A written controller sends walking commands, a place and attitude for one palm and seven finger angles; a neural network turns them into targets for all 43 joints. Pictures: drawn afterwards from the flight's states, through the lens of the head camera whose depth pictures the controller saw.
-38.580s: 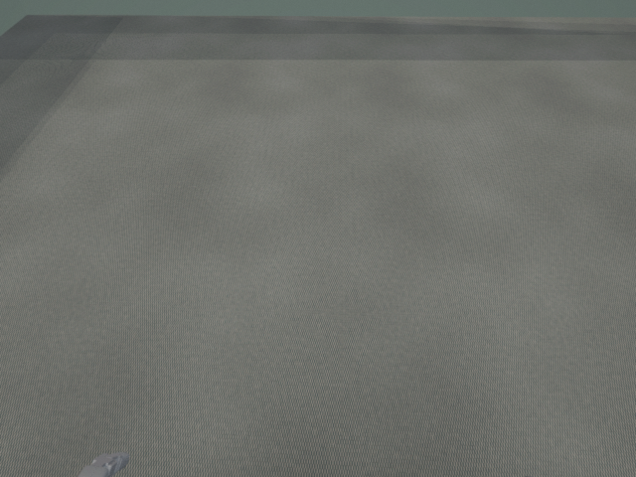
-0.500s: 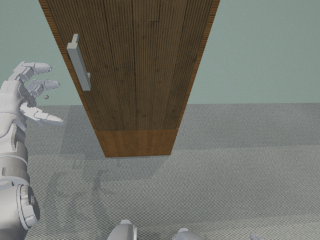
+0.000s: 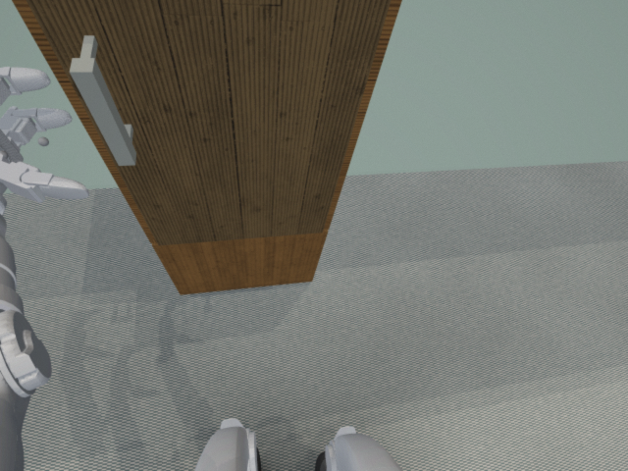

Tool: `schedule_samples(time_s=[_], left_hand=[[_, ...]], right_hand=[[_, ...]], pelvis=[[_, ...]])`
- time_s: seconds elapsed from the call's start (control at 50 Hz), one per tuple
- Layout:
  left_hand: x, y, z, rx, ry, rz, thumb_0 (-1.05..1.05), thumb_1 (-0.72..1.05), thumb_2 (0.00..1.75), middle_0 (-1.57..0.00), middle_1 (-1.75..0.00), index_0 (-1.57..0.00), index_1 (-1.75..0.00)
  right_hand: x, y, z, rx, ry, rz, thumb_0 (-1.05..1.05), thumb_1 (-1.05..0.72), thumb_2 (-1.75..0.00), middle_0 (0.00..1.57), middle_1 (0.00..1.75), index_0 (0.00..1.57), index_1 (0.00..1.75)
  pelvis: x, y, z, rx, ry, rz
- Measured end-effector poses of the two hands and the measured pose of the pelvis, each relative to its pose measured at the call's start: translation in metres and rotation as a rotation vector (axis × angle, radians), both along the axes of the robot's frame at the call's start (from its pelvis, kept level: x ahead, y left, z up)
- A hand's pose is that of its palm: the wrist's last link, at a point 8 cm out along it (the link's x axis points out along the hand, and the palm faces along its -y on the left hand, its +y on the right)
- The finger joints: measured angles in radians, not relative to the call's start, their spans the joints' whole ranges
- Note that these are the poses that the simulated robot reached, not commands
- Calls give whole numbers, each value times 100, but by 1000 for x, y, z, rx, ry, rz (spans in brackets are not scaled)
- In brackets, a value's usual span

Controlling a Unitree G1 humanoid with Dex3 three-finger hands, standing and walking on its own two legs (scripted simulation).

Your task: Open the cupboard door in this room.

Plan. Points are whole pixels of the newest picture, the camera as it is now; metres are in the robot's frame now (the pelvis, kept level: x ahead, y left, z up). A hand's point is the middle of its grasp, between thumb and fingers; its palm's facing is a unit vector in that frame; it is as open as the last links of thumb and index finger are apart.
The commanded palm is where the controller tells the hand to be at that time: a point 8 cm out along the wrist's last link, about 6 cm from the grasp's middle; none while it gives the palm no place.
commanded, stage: move the hooked fingers beside the handle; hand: left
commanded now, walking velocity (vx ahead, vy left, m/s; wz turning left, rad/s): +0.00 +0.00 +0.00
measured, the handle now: (109, 106) +0.54 +0.23 +0.09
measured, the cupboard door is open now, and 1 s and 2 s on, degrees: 0 0 0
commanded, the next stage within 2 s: slide the fingers in behind the handle in 0.76 s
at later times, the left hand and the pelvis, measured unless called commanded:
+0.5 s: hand (42, 155) +0.46 +0.28 +0.09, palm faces +0.08 -1.00 -0.01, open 14.0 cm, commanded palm +0.44 +0.32 +0.09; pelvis +0.00 +0.00 +0.00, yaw +1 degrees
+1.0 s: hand (41, 153) +0.46 +0.28 +0.10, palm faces +0.07 -1.00 -0.01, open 14.0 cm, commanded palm +0.44 +0.31 +0.09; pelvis +0.00 -0.01 +0.00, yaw +1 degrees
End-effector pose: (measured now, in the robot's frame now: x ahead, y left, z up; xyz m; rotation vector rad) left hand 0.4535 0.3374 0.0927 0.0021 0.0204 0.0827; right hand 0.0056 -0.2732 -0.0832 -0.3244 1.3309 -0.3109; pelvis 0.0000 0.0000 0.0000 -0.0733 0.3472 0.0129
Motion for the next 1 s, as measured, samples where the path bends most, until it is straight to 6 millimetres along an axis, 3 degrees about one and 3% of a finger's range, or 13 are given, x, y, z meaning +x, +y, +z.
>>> schedule_samples(time_s=[0.18,0.4,0.56,0.9,1.0], left_hand=[[-2,3,-2,5,0,-6,-1,-50,30,-30,-120,-30,-120],[-19,1,2,5,-21,-2,-1,-50,30,-30,-120,-30,-120],[-20,-8,2,3,-9,-1,-1,-50,30,-30,-120,-30,-120],[-21,1,5,11,-19,12,-1,-50,30,-30,-120,-30,-120],[-19,-5,3,6,-18,-13,-1,-50,30,-30,-120,-30,-120]], right_hand=[[2,4,1,18,2,-19,1,-91,-89,20,30,21,30],[28,8,-1,35,-53,23,1,-90,-89,20,30,21,30],[41,5,-2,33,-98,57,1,-90,-89,20,30,21,30],[7,-6,-3,16,-26,8,1,-91,-89,20,30,21,30],[2,-6,-3,12,-3,6,1,-91,-89,20,30,21,30]], pelvis=[[6,2,2,-1,2,-12],[5,1,4,-2,-23,6],[0,-1,3,2,-30,15],[-3,-7,1,1,-24,4],[-3,-7,1,0,-21,9]])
